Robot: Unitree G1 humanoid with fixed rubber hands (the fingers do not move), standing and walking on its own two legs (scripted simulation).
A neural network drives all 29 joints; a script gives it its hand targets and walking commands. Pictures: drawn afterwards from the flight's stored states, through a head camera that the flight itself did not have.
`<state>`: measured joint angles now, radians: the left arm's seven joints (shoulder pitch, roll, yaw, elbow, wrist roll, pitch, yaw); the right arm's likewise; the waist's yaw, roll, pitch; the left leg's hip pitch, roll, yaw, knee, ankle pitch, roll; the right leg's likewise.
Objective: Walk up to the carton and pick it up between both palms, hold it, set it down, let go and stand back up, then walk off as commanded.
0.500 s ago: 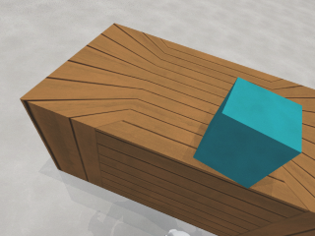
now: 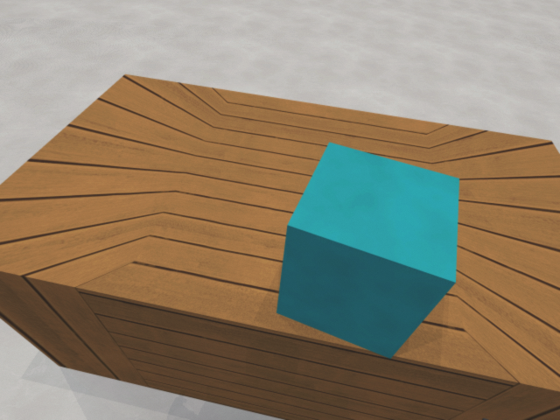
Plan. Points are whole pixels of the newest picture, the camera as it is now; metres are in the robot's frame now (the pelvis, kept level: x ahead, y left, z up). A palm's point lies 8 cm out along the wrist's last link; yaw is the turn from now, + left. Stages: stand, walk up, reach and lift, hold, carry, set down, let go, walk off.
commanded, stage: walk up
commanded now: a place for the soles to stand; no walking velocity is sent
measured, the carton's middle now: (360, 251) +0.40 -0.12 +0.02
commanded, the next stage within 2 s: none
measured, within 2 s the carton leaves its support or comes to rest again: neither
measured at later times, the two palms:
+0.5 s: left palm out of the picture +0.14 +0.19 -0.12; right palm out of the picture +0.05 -0.43 -0.10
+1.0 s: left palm out of the picture +0.16 +0.24 -0.12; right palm out of the picture +0.05 -0.38 -0.08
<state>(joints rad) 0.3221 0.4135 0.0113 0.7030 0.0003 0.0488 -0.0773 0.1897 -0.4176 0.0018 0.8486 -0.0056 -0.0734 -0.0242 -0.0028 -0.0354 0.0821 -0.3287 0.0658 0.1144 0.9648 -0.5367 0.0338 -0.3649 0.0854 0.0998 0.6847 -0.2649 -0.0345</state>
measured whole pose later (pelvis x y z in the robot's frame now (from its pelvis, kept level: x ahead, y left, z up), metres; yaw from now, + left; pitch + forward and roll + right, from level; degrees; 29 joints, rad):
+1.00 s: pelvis +0.04 -0.05 +0.00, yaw -8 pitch +1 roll -3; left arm 0.27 0.40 0.01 0.80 0.00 -0.01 0.03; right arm 0.28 -0.41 0.00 0.85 -0.01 -0.02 0.00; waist 0.00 -0.01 0.10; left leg -0.37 0.05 0.10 0.74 -0.38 0.06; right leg -0.49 0.06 0.09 0.90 -0.39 0.00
